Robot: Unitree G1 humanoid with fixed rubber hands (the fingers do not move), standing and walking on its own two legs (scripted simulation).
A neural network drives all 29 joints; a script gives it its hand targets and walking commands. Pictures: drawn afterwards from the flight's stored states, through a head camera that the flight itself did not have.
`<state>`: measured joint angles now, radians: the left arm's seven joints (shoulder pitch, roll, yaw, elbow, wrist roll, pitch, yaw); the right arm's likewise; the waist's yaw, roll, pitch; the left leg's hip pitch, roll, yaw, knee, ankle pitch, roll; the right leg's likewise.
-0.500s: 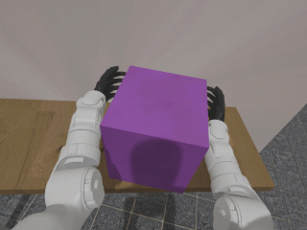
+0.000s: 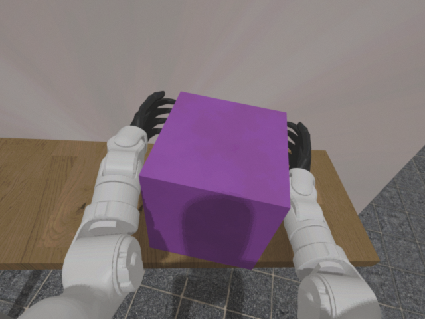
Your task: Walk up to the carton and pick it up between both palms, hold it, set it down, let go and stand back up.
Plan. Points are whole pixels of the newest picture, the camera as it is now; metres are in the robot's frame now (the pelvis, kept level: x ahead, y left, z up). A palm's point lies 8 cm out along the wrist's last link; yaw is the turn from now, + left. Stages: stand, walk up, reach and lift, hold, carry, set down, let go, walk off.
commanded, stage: reach and lift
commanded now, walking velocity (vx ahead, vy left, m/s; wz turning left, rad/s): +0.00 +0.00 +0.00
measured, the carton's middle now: (216, 181) +0.35 -0.02 +0.08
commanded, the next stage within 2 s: none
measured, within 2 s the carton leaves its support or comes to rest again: leaves its support in 0.06 s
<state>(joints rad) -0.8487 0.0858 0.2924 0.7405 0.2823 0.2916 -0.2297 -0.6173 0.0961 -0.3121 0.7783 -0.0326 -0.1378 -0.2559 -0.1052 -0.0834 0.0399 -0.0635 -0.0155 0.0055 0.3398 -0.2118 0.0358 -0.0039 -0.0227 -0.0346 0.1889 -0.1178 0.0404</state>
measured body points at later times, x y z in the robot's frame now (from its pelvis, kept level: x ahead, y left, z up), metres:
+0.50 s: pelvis -0.03 -0.01 +0.00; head -0.02 +0.02 +0.45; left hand +0.43 +0.08 +0.19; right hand +0.35 -0.22 +0.13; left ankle -0.01 +0.09 -0.75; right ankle -0.01 -0.14 -0.75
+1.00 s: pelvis -0.01 +0.00 +0.00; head -0.04 +0.05 +0.44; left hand +0.40 +0.12 +0.20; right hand +0.36 -0.18 +0.18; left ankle -0.01 +0.09 -0.75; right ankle -0.01 -0.14 -0.75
